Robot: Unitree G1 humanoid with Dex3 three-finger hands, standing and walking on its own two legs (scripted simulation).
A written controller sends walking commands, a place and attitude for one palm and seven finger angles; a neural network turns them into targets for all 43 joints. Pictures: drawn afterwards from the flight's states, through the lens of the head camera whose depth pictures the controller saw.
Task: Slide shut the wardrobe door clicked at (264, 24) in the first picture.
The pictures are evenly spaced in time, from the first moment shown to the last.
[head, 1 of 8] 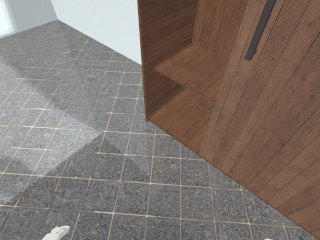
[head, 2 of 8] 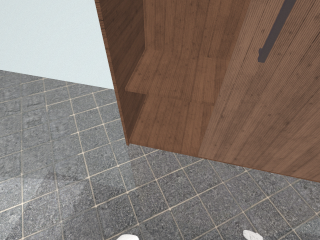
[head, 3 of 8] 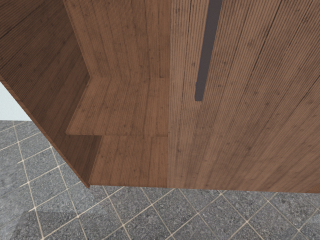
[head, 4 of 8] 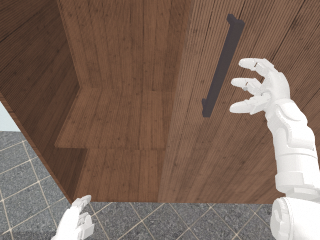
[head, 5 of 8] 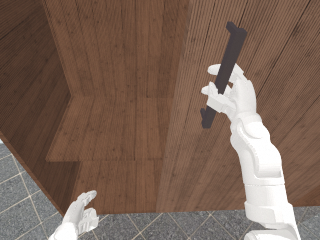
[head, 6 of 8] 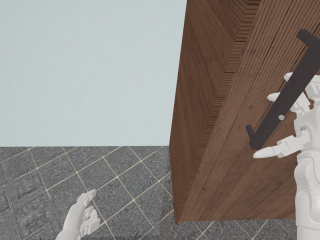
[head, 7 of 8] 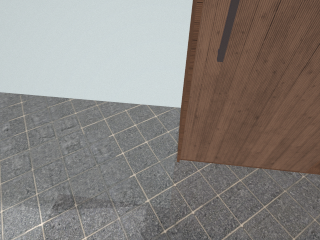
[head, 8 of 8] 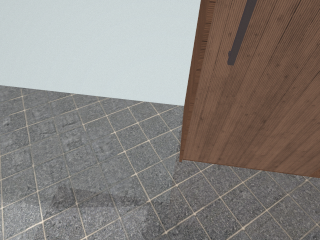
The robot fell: no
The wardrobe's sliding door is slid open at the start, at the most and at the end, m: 0.51 0.51 0.00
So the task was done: yes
